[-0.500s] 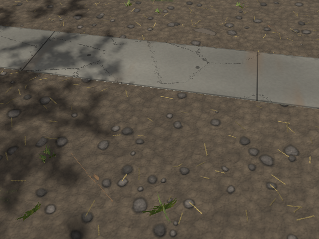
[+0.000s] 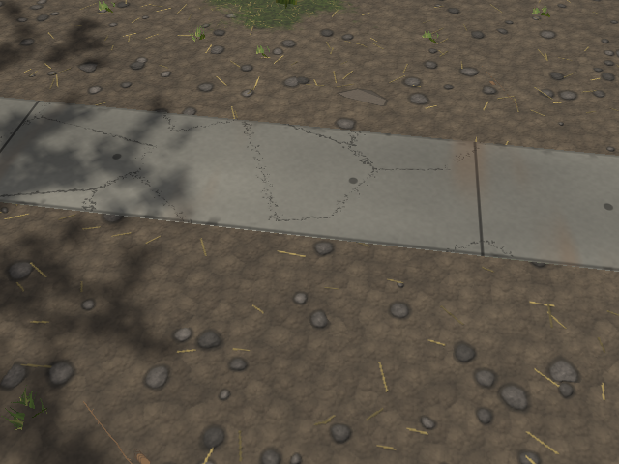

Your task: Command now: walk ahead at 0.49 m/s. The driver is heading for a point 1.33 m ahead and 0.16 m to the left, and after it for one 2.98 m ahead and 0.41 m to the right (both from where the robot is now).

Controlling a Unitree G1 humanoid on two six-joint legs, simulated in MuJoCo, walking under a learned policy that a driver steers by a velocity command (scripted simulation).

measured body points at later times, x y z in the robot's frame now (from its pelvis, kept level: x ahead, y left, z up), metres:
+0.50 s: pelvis +0.28 -0.08 +0.00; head +0.29 -0.10 +0.45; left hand +0.33 +0.18 -0.12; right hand +0.37 -0.35 -0.14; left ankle +0.28 +0.08 -0.66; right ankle +0.30 -0.17 -0.74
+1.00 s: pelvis +0.55 -0.01 -0.01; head +0.58 +0.00 +0.44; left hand +0.59 +0.25 -0.15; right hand +0.67 -0.28 -0.13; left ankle +0.61 +0.07 -0.74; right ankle +0.46 -0.16 -0.65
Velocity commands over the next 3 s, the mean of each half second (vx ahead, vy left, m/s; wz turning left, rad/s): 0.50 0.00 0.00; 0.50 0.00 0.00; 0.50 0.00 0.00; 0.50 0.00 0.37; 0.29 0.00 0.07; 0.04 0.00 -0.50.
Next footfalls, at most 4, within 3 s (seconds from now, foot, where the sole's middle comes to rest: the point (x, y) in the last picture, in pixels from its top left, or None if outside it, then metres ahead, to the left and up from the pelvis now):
0.30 right None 0.34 -0.17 -0.78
0.86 left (281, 406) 0.65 0.07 -0.78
1.42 right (370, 292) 0.97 -0.16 -0.78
2.00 left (269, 219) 1.24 0.11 -0.78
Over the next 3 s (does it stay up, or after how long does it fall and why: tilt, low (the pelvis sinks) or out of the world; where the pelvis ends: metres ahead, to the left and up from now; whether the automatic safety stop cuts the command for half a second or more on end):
stays up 1.38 0.12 -0.01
